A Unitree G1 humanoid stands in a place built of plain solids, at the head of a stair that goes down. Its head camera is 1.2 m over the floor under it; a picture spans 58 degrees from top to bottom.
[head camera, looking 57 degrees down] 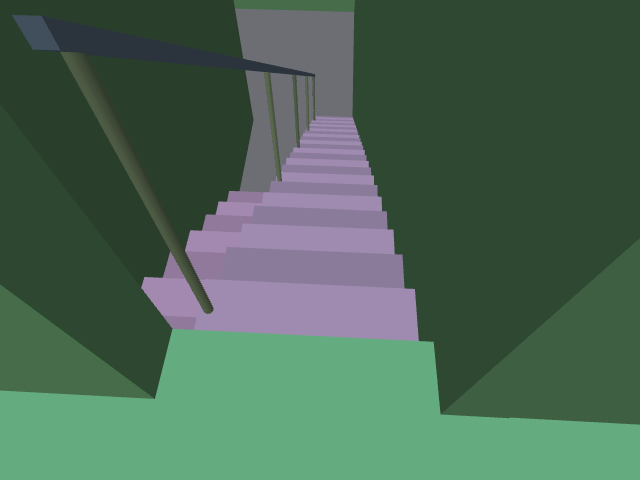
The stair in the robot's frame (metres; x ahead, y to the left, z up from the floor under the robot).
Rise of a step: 0.19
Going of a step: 0.26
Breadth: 0.76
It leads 3 degrees to the right of straight ahead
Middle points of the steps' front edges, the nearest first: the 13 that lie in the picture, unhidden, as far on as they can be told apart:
0.45 0.05 0.00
0.71 0.04 -0.19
0.97 0.03 -0.38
1.23 0.01 -0.58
1.49 0.00 -0.77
1.75 -0.02 -0.96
2.01 -0.03 -1.16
2.27 -0.04 -1.35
2.53 -0.06 -1.54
2.79 -0.07 -1.74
3.05 -0.08 -1.93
3.31 -0.10 -2.12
3.57 -0.11 -2.32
